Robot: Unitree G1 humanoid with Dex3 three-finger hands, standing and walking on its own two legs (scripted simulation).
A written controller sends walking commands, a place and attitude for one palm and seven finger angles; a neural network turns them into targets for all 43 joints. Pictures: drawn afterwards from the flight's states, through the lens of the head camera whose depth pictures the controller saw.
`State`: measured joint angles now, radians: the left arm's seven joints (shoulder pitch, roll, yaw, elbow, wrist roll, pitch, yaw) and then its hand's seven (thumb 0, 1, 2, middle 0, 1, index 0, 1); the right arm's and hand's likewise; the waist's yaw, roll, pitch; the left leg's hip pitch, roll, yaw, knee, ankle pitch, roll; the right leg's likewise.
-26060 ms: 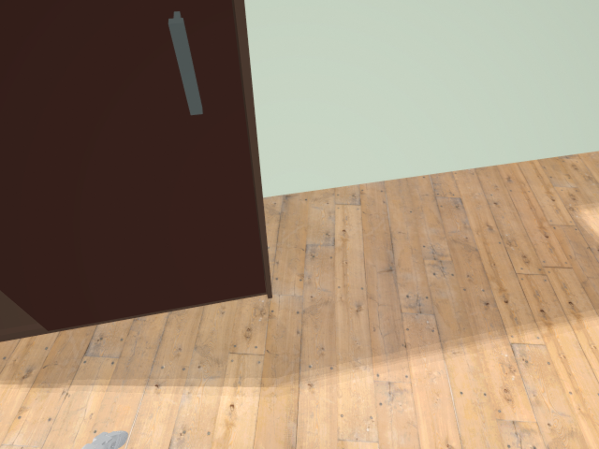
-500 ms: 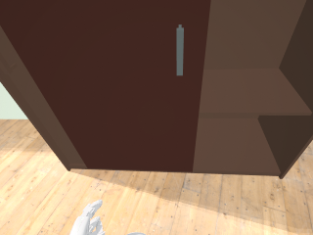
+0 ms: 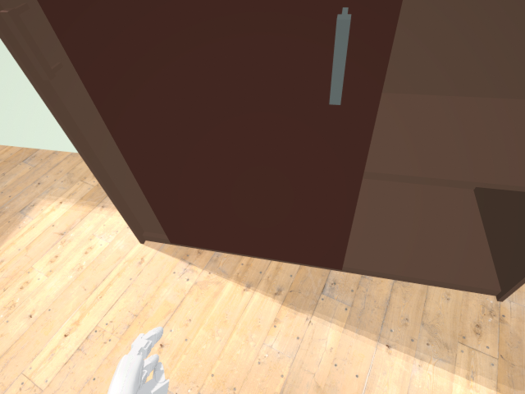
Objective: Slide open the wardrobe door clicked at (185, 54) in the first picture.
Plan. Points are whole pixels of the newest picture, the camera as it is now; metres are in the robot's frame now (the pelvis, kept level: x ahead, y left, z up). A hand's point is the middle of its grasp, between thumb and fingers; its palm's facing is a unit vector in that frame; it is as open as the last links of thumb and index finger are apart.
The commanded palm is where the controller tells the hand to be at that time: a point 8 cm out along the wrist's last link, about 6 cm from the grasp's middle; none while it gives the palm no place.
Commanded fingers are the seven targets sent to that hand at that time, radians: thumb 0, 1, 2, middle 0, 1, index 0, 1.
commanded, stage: stop stepping back and stand still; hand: right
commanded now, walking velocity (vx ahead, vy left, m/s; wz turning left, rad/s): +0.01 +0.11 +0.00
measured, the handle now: (340, 58) +0.68 -0.09 +0.18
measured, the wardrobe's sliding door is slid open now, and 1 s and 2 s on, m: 0.58 0.58 0.58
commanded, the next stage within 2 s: let the arm hang, fingers relaxed in 0.56 s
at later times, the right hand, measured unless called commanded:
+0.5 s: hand (517, 238) +0.27 -0.26 +0.17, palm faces +0.36 +0.79 -0.49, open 7.4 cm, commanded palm +0.20 -0.29 +0.18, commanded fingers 0.00 -0.90 -0.90 0.20 0.30 0.20 0.30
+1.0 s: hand out of the picture +0.04 -0.18 -0.17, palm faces -0.02 +0.99 -0.17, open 7.2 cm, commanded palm none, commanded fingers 0.00 -0.90 -0.90 0.20 0.30 0.20 0.30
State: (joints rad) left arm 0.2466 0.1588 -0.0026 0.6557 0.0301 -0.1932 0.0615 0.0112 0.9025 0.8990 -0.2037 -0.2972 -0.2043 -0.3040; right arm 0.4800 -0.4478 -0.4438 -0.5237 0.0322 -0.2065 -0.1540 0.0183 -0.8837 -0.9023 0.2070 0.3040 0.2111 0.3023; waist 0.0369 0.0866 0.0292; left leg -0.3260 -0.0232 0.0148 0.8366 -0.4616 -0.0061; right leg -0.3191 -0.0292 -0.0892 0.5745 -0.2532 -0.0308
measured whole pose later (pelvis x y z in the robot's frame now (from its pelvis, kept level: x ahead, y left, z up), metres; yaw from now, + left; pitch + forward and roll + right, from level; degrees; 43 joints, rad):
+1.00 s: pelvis +0.01 +0.00 +0.01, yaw -1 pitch +0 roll +0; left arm 0.20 0.23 -0.02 0.97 0.03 0.02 0.01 0.01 0.90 0.90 -0.20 -0.30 -0.21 -0.30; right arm 0.26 -0.20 0.01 0.97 -0.02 0.05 -0.02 0.01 -0.96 -0.90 0.20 0.30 0.21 0.30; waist 0.01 0.04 0.06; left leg -0.23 0.01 0.08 0.49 -0.27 0.02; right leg -0.27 0.01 -0.03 0.50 -0.24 -0.03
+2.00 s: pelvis +0.02 -0.02 +0.01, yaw +0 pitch +0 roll +0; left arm 0.20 0.17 -0.01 1.14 0.02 -0.01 0.03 0.00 0.91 0.90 -0.20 -0.30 -0.20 -0.30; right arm 0.23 -0.20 0.00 1.15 -0.02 -0.01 -0.02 0.00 -0.90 -0.90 0.20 0.30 0.20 0.30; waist 0.00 0.01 0.05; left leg -0.14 0.03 0.06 0.37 -0.22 -0.01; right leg -0.18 0.04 -0.05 0.38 -0.20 -0.06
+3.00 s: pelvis +0.04 -0.02 +0.02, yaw -1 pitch -1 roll +0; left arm 0.14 0.25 -0.01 1.14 0.02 -0.01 0.03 0.00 0.90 0.90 -0.21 -0.30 -0.21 -0.30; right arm 0.15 -0.27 -0.01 1.15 -0.01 -0.01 -0.02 0.00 -0.90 -0.90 0.20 0.30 0.20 0.30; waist 0.01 0.02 0.05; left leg -0.06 0.03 0.07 0.30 -0.22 -0.01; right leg -0.11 0.05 -0.04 0.31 -0.19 -0.05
